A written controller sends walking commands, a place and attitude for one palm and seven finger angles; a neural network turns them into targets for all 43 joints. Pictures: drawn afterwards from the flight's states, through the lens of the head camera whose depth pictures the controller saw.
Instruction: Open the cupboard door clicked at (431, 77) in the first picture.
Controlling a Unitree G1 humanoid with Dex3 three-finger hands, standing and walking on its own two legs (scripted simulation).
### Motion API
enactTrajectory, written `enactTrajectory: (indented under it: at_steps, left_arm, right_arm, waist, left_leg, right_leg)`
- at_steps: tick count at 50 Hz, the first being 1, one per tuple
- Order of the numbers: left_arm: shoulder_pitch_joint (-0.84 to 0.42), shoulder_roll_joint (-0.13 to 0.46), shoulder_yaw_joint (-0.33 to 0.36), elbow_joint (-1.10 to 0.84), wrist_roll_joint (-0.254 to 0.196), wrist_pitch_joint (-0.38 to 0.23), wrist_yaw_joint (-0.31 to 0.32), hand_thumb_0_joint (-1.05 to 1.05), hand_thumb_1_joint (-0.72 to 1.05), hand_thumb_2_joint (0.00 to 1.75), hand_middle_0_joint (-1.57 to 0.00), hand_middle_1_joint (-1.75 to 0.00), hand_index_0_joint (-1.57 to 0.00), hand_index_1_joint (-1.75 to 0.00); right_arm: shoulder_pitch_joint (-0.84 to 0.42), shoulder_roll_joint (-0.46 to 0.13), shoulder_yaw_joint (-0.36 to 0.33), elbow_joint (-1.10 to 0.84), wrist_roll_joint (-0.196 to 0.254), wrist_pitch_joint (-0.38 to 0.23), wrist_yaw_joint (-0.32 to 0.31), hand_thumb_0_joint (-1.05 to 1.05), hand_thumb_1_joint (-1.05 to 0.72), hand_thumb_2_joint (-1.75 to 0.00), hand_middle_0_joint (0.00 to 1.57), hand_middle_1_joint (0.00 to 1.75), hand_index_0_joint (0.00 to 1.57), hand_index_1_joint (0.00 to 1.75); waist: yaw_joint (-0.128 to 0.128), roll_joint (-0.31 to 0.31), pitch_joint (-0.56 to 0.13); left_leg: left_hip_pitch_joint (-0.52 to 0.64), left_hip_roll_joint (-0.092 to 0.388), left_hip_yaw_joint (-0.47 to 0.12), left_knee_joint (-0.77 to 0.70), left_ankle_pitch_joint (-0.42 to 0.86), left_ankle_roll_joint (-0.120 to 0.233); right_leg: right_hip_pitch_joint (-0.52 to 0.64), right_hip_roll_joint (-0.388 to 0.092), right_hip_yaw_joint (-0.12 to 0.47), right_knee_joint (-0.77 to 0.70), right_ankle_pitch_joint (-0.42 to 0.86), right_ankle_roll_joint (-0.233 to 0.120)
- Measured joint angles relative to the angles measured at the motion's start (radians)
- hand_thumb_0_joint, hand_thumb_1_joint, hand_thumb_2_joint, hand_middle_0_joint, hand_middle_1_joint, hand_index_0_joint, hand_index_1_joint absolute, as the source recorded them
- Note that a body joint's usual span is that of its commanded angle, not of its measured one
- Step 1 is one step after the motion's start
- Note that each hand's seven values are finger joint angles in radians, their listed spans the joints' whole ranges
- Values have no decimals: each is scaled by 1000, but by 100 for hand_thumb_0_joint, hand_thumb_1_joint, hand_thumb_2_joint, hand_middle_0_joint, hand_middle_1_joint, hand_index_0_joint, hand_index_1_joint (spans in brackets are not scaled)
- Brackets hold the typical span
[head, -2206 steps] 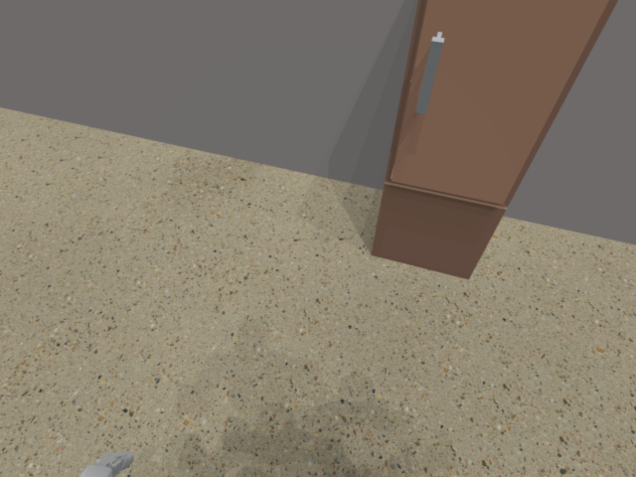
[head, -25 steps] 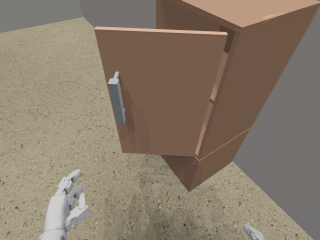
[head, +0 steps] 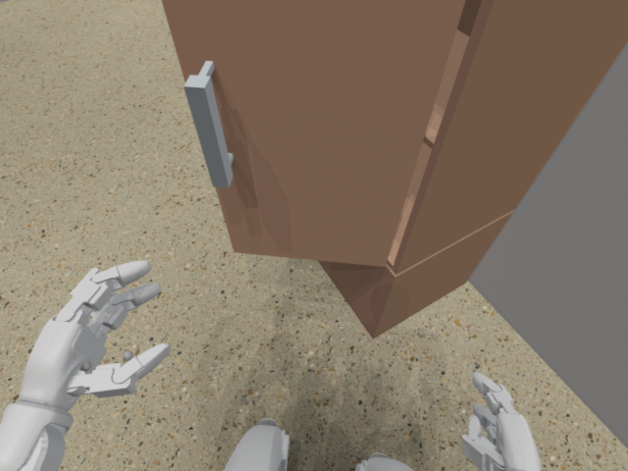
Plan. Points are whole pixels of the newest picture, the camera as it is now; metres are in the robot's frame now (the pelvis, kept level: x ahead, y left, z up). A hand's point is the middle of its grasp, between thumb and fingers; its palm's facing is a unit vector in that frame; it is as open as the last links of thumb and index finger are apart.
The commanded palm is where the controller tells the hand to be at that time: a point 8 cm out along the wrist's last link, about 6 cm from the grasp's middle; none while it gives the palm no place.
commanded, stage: raise the hand with hooked fingers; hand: left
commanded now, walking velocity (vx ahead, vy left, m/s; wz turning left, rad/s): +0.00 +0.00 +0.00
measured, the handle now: (215, 128) +0.55 +0.19 +0.11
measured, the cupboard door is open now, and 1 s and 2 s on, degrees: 53 53 53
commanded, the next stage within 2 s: move the hooked fingers beside the handle in 1.42 s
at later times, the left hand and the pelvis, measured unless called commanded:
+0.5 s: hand (79, 298) +0.27 +0.28 +0.11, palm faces -0.01 -1.00 -0.07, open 13.0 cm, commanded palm +0.25 +0.34 +0.11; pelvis +0.02 +0.04 +0.03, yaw -1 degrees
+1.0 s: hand (37, 243) +0.31 +0.32 +0.14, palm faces +0.00 -1.00 -0.05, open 13.9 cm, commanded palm +0.27 +0.37 +0.14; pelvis +0.01 +0.05 +0.05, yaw -1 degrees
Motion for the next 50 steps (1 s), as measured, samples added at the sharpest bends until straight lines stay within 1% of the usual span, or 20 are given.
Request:
enactTrajectory:
  at_steps: [2,3,5,7,10,12,14,17,19,22,26,28,30,33,35,37,41,43,47,50]
  left_arm:
    - [-31,21,8,45,-11,106,-33,0,26,63,-25,-71,-25,-71]
    - [-32,24,17,57,-17,149,-36,0,23,62,-25,-73,-25,-73]
    - [-14,16,43,56,-32,194,-17,0,19,60,-25,-76,-26,-76]
    - [12,-1,70,32,-43,185,21,0,14,58,-26,-79,-26,-79]
    - [36,-23,94,-3,-39,117,74,0,8,55,-26,-83,-26,-83]
    - [30,-26,92,-2,-29,78,82,0,3,53,-27,-86,-27,-86]
    - [14,-23,79,17,-19,65,69,0,-2,51,-27,-89,-27,-89]
    - [-8,-15,49,41,-8,90,38,0,-9,48,-27,-94,-27,-94]
    - [-13,-8,32,35,3,109,32,0,-14,46,-27,-97,-28,-97]
    - [-24,6,27,6,8,115,50,-1,-21,43,-28,-101,-28,-101]
    - [-76,24,55,2,-1,115,83,-1,-30,39,-29,-107,-29,-107]
    - [-116,36,70,31,-4,139,82,-1,-35,37,-29,-110,-30,-110]
    - [-151,50,77,71,-2,179,68,-1,-39,35,-30,-113,-30,-113]
    - [-187,66,74,125,6,240,42,-1,-43,33,-30,-116,-30,-116]
    - [-202,70,70,142,13,260,32,-1,-45,32,-30,-117,-30,-117]
    - [-216,71,71,145,17,259,29,-1,-47,32,-30,-118,-30,-118]
    - [-252,77,93,147,21,224,33,-2,-49,31,-30,-119,-30,-119]
    - [-278,89,109,165,18,217,28,-2,-49,31,-30,-119,-30,-120]
    - [-335,121,132,236,9,251,-3,-2,-50,31,-30,-120,-31,-120]
    - [-354,137,133,275,8,282,-24,-2,-50,30,-30,-120,-30,-120]
  right_arm:
    - [15,10,9,-7,6,19,0,2,-90,-89,20,30,21,30]
    - [26,14,10,-11,7,26,0,2,-90,-89,20,30,21,30]
    - [56,17,4,-21,5,34,2,2,-90,-89,20,30,21,30]
    - [88,13,-9,-26,1,32,6,2,-90,-89,20,30,21,30]
    - [119,-2,-30,-21,-4,27,14,2,-90,-89,20,30,21,30]
    - [124,-21,-38,-17,-5,25,18,2,-90,-89,20,30,21,30]
    - [118,-38,-42,-14,-3,23,20,2,-90,-89,20,30,21,30]
    - [100,-55,-43,-18,2,21,16,2,-90,-89,20,30,21,30]
    - [88,-55,-40,-26,3,17,10,2,-90,-89,20,30,21,30]
    - [76,-45,-29,-42,2,10,6,2,-90,-89,20,30,21,30]
    - [65,-29,-7,-61,3,13,7,2,-90,-89,20,30,21,30]
    - [61,-24,5,-66,6,21,8,2,-90,-89,20,30,21,30]
    - [60,-21,17,-71,9,30,7,1,-90,-89,20,30,21,30]
    - [62,-20,29,-77,13,39,4,1,-90,-89,20,30,21,30]
    - [64,-21,33,-77,12,40,1,1,-90,-89,20,30,21,30]
    - [67,-23,36,-74,9,38,-1,1,-90,-89,20,30,21,30]
    - [78,-25,38,-56,3,36,-3,1,-90,-89,20,30,21,30]
    - [84,-27,38,-47,4,40,-4,1,-90,-89,20,30,21,30]
    - [97,-36,36,-33,12,48,-11,2,-90,-89,20,30,21,30]
    - [108,-45,29,-33,16,49,-13,2,-90,-89,20,30,21,30]
  waist:
    - [-19,4,5]
    - [-27,3,4]
    - [-38,0,-2]
    - [-38,-5,-8]
    - [-33,-15,-14]
    - [-30,-17,-13]
    - [-29,-16,-10]
    - [-28,-15,2]
    - [-29,-19,6]
    - [-28,-27,9]
    - [-26,-28,10]
    - [-22,-25,9]
    - [-18,-21,7]
    - [-15,-13,11]
    - [-14,-12,19]
    - [-13,-13,30]
    - [-12,-22,44]
    - [-14,-24,45]
    - [-21,-21,45]
    - [-28,-15,44]
  left_leg:
    - [25,0,20,-35,10,3]
    - [40,-1,31,-57,15,6]
    - [74,-1,52,-100,25,14]
    - [104,-2,69,-136,32,20]
    - [126,-9,79,-163,36,29]
    - [123,-14,76,-160,35,36]
    - [113,-19,72,-151,33,42]
    - [112,-23,70,-146,33,52]
    - [123,-24,72,-154,37,56]
    - [150,-25,75,-172,43,61]
    - [186,-31,72,-196,54,66]
    - [200,-34,71,-210,61,69]
    - [211,-37,70,-224,69,72]
    - [228,-41,70,-245,81,76]
    - [240,-42,71,-257,88,78]
    - [252,-43,72,-268,93,79]
    - [275,-45,74,-287,103,79]
    - [284,-46,74,-297,107,78]
    - [300,-46,71,-317,116,76]
    - [307,-45,71,-330,122,74]
  right_leg:
    - [13,-3,19,-25,12,9]
    - [23,-5,31,-41,18,13]
    - [45,-6,52,-77,33,20]
    - [68,-8,69,-110,45,26]
    - [90,-14,79,-138,53,32]
    - [91,-19,76,-140,52,37]
    - [87,-23,71,-137,51,42]
    - [92,-26,68,-141,55,49]
    - [104,-27,71,-153,62,53]
    - [133,-28,74,-178,74,58]
    - [174,-31,71,-211,89,64]
    - [190,-34,69,-227,97,67]
    - [203,-36,68,-243,106,70]
    - [222,-39,68,-268,119,74]
    - [233,-40,69,-281,127,75]
    - [245,-40,71,-291,133,75]
    - [265,-42,73,-306,141,74]
    - [274,-43,73,-315,145,74]
    - [290,-41,70,-335,154,73]
    - [296,-40,71,-348,160,72]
